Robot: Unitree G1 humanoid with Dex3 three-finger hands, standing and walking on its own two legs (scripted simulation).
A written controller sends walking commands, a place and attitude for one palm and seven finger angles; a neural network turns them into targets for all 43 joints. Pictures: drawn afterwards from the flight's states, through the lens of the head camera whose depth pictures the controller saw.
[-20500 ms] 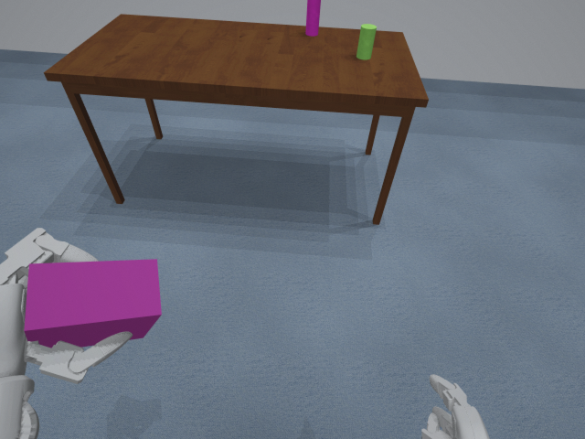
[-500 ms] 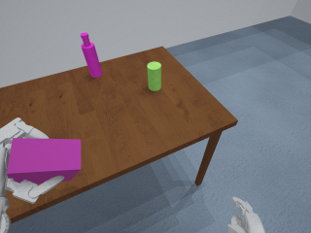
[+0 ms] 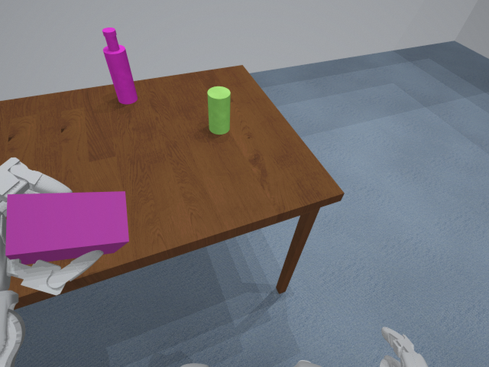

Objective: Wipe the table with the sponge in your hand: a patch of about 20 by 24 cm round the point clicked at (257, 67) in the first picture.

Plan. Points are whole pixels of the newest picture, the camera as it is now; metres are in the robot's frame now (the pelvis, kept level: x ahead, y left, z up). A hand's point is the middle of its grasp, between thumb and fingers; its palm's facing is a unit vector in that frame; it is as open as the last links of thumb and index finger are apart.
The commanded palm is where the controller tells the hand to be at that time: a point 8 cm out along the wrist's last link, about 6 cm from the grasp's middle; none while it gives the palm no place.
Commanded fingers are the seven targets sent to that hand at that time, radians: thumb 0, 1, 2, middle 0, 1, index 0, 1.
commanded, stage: shuffle to correct the standing spot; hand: left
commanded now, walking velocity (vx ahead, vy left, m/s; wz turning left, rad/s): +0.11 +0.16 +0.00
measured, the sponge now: (86, 227) +0.24 +0.22 +0.16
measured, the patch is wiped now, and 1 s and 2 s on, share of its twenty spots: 0.00 0.00 0.00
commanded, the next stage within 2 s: come to a stop and stand still in 0.46 s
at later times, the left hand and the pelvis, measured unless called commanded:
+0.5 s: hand (41, 217) +0.24 +0.27 +0.17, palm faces +0.39 -0.81 -0.44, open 10.2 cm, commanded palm +0.18 +0.31 +0.21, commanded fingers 0.00 0.10 1.30 -1.20 -1.60 -1.20 -1.60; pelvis +0.03 +0.02 +0.03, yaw +1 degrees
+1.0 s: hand out of the picture +0.23 +0.31 +0.18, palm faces +0.38 -0.85 -0.36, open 10.2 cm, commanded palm +0.17 +0.35 +0.21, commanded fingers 0.00 0.10 1.30 -1.20 -1.60 -1.20 -1.60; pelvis +0.02 +0.07 +0.04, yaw +1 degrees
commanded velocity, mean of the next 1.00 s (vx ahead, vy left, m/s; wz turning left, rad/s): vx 0.02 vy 0.04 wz -0.01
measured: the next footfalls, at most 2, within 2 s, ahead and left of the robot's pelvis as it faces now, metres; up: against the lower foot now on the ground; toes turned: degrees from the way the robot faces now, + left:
right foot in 0.20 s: +0.09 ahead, -0.11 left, +0.00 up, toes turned -4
left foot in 0.54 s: +0.07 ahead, +0.19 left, +0.00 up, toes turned +1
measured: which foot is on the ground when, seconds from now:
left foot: down 0.00-0.22, up 0.24-0.52, down 0.54-1.00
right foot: down 0.00-0.02, up 0.04-0.18, down 0.20-0.58, up 0.60-0.68, down 0.70-1.00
